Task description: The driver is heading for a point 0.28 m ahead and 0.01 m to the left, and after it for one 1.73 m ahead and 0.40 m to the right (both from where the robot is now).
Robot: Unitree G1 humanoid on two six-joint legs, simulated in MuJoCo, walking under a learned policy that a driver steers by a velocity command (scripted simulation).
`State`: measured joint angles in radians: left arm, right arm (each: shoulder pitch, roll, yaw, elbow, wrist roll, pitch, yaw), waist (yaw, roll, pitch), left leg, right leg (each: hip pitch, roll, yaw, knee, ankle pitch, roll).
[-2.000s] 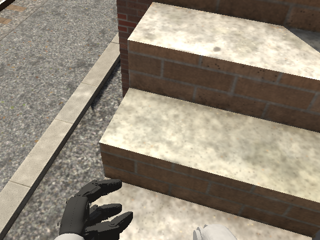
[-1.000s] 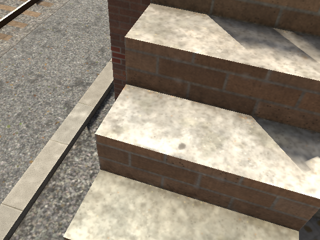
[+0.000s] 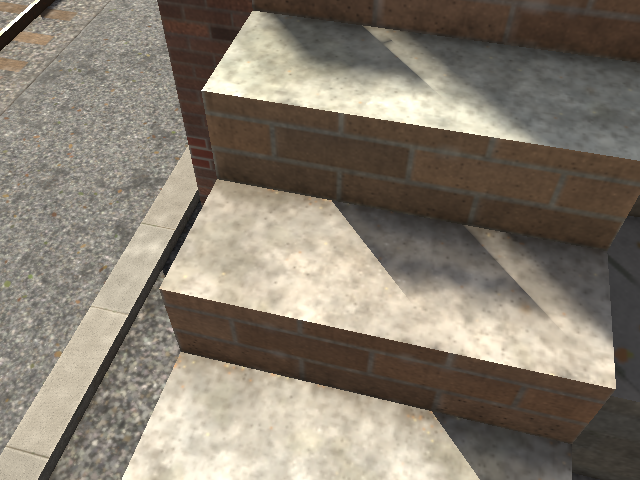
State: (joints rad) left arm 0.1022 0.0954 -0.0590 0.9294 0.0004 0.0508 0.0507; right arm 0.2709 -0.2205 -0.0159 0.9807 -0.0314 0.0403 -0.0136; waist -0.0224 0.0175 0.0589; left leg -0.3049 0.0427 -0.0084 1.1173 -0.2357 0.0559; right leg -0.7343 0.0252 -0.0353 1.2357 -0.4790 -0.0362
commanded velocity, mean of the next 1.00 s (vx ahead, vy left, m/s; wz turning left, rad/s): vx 0.19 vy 0.00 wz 0.00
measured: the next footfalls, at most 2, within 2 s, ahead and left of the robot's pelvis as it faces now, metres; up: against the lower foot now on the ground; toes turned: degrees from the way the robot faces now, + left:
left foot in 0.40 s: -0.07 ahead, +0.12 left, -0.19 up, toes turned +8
right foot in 0.48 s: +0.08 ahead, -0.06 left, +0.00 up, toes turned +6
